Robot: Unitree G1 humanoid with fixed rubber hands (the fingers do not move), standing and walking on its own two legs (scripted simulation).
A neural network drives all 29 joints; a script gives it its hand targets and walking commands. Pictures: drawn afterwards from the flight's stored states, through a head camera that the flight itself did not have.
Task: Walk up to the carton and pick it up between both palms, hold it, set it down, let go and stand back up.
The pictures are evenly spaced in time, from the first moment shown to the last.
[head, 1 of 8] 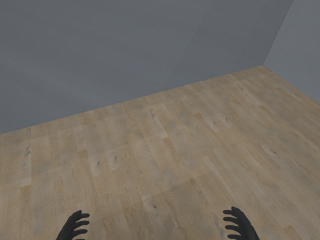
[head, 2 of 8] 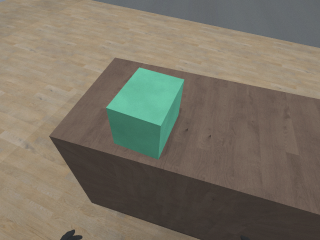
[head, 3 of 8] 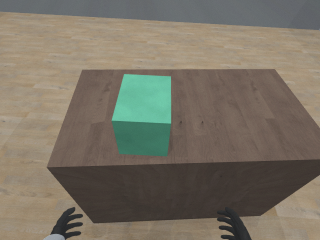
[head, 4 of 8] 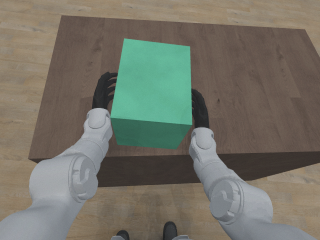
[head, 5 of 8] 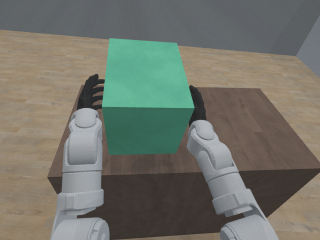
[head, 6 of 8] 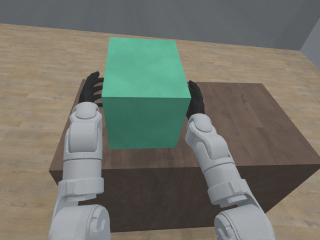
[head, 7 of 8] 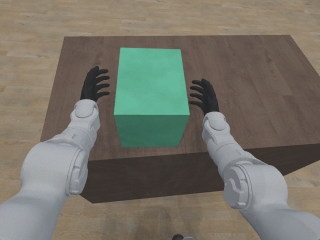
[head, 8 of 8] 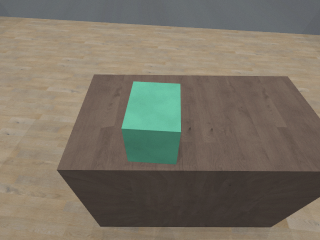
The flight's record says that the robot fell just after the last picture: no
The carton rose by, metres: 0.22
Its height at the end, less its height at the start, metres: +0.00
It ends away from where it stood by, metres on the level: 0.01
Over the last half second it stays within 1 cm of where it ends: yes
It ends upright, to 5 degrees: yes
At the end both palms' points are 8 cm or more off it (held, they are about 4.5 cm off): yes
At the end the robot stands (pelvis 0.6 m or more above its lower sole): yes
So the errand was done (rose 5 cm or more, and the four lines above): yes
